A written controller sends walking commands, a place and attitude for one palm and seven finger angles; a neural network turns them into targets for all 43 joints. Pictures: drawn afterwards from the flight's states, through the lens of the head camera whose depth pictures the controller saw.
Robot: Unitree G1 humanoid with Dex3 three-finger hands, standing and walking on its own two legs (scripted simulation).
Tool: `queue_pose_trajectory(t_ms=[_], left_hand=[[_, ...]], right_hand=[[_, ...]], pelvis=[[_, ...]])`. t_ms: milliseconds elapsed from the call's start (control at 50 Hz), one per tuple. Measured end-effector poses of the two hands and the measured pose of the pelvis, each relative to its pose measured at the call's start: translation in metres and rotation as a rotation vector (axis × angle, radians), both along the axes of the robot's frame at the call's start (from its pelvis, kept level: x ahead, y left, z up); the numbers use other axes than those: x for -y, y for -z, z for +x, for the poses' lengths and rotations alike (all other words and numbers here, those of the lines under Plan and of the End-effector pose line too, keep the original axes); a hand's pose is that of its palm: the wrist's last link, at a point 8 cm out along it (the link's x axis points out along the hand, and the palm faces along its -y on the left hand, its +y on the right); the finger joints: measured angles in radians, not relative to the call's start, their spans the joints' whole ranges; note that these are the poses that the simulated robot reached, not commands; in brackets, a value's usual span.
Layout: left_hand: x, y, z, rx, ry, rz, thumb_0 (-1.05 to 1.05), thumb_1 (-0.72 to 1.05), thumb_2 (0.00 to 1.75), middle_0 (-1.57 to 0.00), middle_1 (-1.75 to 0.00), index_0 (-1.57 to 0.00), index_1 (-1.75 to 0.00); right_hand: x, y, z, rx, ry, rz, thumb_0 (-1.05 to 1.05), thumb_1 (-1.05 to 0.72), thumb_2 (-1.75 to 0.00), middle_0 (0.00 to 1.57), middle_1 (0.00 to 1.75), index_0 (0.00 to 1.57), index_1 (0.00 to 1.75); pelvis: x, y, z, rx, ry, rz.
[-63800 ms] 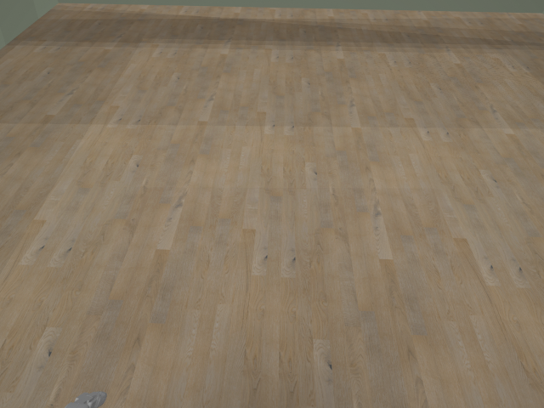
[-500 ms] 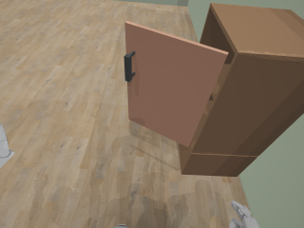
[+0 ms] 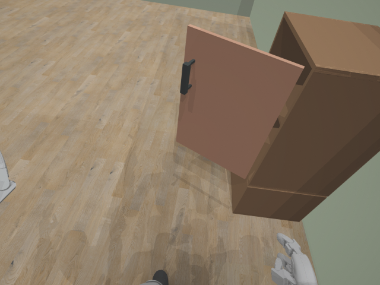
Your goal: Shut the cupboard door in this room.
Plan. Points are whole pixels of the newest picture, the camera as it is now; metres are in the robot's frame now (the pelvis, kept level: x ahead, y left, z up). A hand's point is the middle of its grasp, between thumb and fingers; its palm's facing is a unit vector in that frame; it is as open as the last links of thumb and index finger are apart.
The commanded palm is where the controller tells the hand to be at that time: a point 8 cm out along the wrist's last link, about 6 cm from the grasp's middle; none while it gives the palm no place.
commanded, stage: stop stepping back and stand still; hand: left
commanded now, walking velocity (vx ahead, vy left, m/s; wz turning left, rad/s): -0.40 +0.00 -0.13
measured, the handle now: (188, 76) +0.83 +0.05 -0.01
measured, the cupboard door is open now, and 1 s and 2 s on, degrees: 63 63 63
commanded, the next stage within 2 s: let the arm hang, fingers relaxed in 1.78 s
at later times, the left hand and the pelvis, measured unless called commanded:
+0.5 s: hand out of the picture +0.07 +0.39 +0.19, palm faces +0.49 -0.81 -0.31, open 7.4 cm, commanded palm +0.01 +0.42 +0.18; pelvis -0.14 +0.13 -0.04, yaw -2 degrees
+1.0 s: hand out of the picture +0.00 +0.46 +0.18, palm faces +0.45 -0.84 -0.29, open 7.4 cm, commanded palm -0.06 +0.49 +0.18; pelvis -0.23 +0.20 +0.00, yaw -6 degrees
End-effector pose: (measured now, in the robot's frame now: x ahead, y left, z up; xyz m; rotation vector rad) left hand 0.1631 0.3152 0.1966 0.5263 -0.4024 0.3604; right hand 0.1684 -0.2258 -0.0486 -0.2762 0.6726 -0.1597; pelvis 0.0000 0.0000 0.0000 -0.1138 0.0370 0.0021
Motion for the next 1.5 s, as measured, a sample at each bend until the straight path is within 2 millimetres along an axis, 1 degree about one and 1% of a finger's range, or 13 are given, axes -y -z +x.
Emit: queue_pose_trajectory(t_ms=[160,280,380,460,560,720,840,960,1060,1140,1280,1380,1500], left_hand=[[-0.001,0.012,-0.034,0.052,0.081,-0.054,0.01,0.89,0.90,-0.21,-0.31,-0.21,-0.30],[-0.040,0.012,-0.042,0.074,0.083,-0.067,0.01,0.89,0.90,-0.21,-0.31,-0.21,-0.30],[-0.063,-0.009,-0.106,0.177,0.090,0.098,0.02,0.89,0.90,-0.21,-0.31,-0.21,-0.30],[-0.094,-0.006,-0.133,0.253,0.076,0.055,0.01,0.89,0.90,-0.21,-0.31,-0.21,-0.30],[-0.140,0.009,-0.135,0.147,-0.023,-0.050,0.01,0.89,0.90,-0.21,-0.31,-0.21,-0.30],[-0.121,-0.011,-0.177,-0.065,0.115,-0.122,0.02,0.90,0.90,-0.20,-0.31,-0.20,-0.30],[-0.138,-0.023,-0.210,-0.037,0.102,0.096,0.01,0.89,0.90,-0.21,-0.31,-0.21,-0.30],[-0.180,0.000,-0.208,0.002,-0.027,-0.091,0.01,0.89,0.90,-0.21,-0.31,-0.21,-0.30],[-0.187,0.022,-0.196,-0.001,0.023,-0.147,0.01,0.89,0.90,-0.21,-0.31,-0.21,-0.30],[-0.186,0.012,-0.185,-0.038,0.098,-0.039,0.02,0.89,0.90,-0.21,-0.31,-0.21,-0.30],[-0.173,-0.016,-0.183,-0.091,0.121,0.148,0.01,0.89,0.90,-0.21,-0.31,-0.21,-0.30],[-0.174,0.001,-0.177,-0.147,0.054,0.081,0.01,0.89,0.90,-0.21,-0.31,-0.21,-0.30],[-0.178,0.017,-0.161,-0.124,0.036,-0.033,0.01,0.89,0.90,-0.21,-0.31,-0.21,-0.30]], right_hand=[[-0.019,0.014,-0.050,-0.018,0.024,-0.019,0.01,-0.91,-0.89,0.20,0.30,0.20,0.30],[-0.034,0.025,-0.112,-0.051,0.112,-0.052,0.01,-0.91,-0.90,0.20,0.30,0.20,0.30],[-0.058,0.040,-0.155,-0.072,0.082,-0.017,0.01,-0.91,-0.90,0.20,0.30,0.20,0.30],[-0.089,0.050,-0.183,-0.108,0.079,-0.042,0.01,-0.91,-0.90,0.20,0.30,0.20,0.30],[-0.140,0.048,-0.214,-0.104,0.081,0.042,0.01,-0.91,-0.90,0.20,0.30,0.20,0.29],[-0.185,-0.002,-0.251,-0.105,0.058,0.104,0.01,-0.90,-0.89,0.20,0.31,0.20,0.30],[-0.170,0.013,-0.256,-0.021,0.073,0.066,0.01,-0.90,-0.89,0.20,0.31,0.20,0.30],[-0.162,0.019,-0.290,-0.103,0.169,0.009,0.01,-0.91,-0.90,0.20,0.30,0.20,0.30],[-0.170,0.030,-0.303,-0.128,0.212,-0.065,0.01,-0.91,-0.90,0.20,0.30,0.20,0.30],[-0.194,0.031,-0.307,-0.139,0.217,-0.005,0.01,-0.91,-0.90,0.19,0.30,0.20,0.29],[-0.220,0.043,-0.303,-0.152,0.169,0.138,0.01,-0.91,-0.90,0.20,0.30,0.20,0.30],[-0.209,0.058,-0.294,-0.186,0.175,0.144,0.01,-0.91,-0.89,0.20,0.30,0.20,0.30],[-0.192,0.045,-0.274,-0.159,0.206,0.063,0.01,-0.91,-0.90,0.20,0.30,0.20,0.30]], pelvis=[[-0.027,0.013,-0.035,0.060,0.033,0.008],[-0.056,0.022,-0.067,0.099,0.018,-0.018],[-0.078,0.039,-0.106,0.087,0.037,0.070],[-0.112,0.043,-0.122,0.074,0.034,0.029],[-0.139,0.028,-0.159,0.105,0.056,0.040],[-0.159,-0.024,-0.196,0.062,0.102,0.009],[-0.174,0.004,-0.234,0.031,0.154,0.095],[-0.195,0.001,-0.231,0.056,0.120,0.094],[-0.220,0.016,-0.226,0.062,0.094,0.098],[-0.222,0.010,-0.232,0.070,0.112,0.108],[-0.214,0.004,-0.224,0.038,0.140,0.089],[-0.215,0.007,-0.211,0.044,0.141,0.085],[-0.217,0.005,-0.193,0.066,0.139,0.104]])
